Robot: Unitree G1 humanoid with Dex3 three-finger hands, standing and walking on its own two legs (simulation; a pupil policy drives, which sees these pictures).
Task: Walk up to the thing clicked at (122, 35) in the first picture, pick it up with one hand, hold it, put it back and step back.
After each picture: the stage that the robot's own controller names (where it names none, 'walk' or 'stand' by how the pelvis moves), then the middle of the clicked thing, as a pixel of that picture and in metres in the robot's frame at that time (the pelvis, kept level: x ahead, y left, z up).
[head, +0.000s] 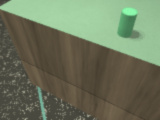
stand; (126, 23) +0.63 -0.17 +0.08
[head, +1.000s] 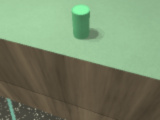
rise first; (81, 22) +0.56 +0.06 +0.11
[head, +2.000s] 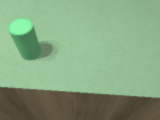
stand; (26, 40) +0.42 +0.19 +0.11
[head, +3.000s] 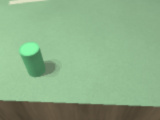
stand; (33, 60) +0.42 +0.20 +0.07
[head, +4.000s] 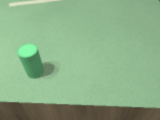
stand; (31, 61) +0.42 +0.21 +0.07
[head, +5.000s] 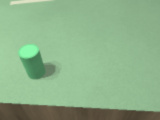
stand; (32, 62) +0.41 +0.20 +0.07
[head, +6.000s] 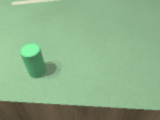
stand; (34, 61) +0.41 +0.20 +0.07
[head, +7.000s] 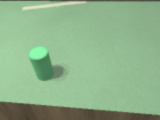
rise first; (42, 64) +0.41 +0.19 +0.08
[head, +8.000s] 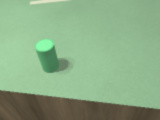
go down; (47, 56) +0.43 +0.19 +0.08
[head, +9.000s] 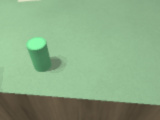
go down; (39, 55) +0.44 +0.18 +0.08
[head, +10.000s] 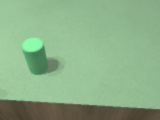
go down; (35, 56) +0.42 +0.17 +0.09
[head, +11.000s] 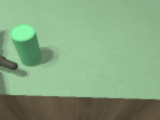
close in; (27, 46) +0.42 +0.18 +0.12
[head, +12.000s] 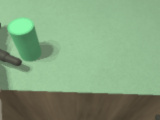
go down; (26, 41) +0.43 +0.17 +0.13
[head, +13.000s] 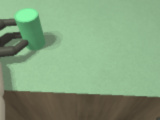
lift; (31, 30) +0.47 +0.17 +0.13
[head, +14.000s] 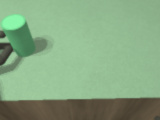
lift; (20, 36) +0.46 +0.18 +0.14
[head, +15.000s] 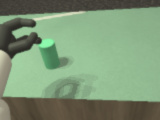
lift; (49, 54) +0.50 +0.17 +0.10
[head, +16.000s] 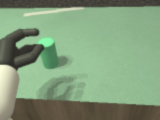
close; (48, 53) +0.48 +0.17 +0.09
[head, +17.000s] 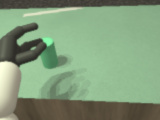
close; (48, 53) +0.49 +0.17 +0.09
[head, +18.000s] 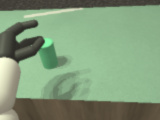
hold; (47, 54) +0.49 +0.18 +0.09
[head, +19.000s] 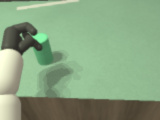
crouch; (42, 49) +0.49 +0.18 +0.09
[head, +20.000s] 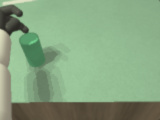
lower; (33, 50) +0.47 +0.18 +0.08
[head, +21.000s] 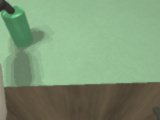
lower; (18, 27) +0.51 +0.18 +0.14
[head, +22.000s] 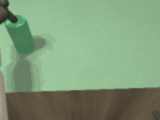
lower; (21, 35) +0.49 +0.19 +0.13
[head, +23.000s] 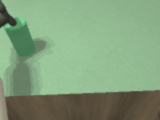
lower; (20, 37) +0.48 +0.19 +0.13
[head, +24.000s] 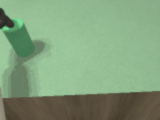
lower; (19, 38) +0.48 +0.19 +0.13
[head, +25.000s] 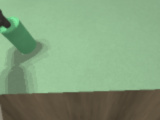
lower; (19, 36) +0.48 +0.20 +0.14
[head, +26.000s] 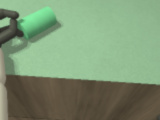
lower; (37, 22) +0.52 +0.16 +0.11
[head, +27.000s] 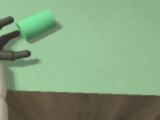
open; (36, 25) +0.53 +0.17 +0.11
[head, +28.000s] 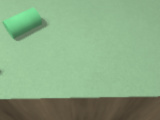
sink last; (23, 22) +0.56 +0.20 +0.10
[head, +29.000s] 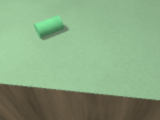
stand; (49, 26) +0.62 +0.22 +0.08
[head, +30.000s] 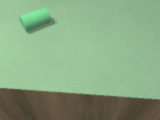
stand; (35, 19) +0.63 +0.23 +0.08
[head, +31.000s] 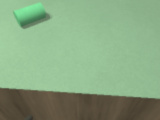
stand; (30, 14) +0.64 +0.25 +0.10
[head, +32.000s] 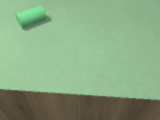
stand; (31, 17) +0.66 +0.26 +0.09
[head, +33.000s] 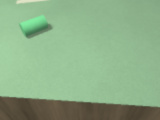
walk; (34, 25) +0.66 +0.26 +0.05
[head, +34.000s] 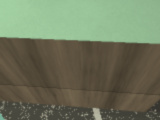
walk; out of the picture +0.87 +0.25 +0.08
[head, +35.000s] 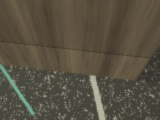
walk; out of the picture +1.19 +0.23 +0.08
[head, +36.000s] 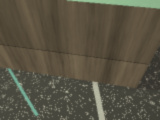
stand; out of the picture +1.28 +0.21 +0.07
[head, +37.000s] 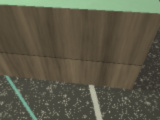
stand; out of the picture +1.30 +0.24 +0.05
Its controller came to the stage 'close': yes
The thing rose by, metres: 0.01
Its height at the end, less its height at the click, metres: -0.02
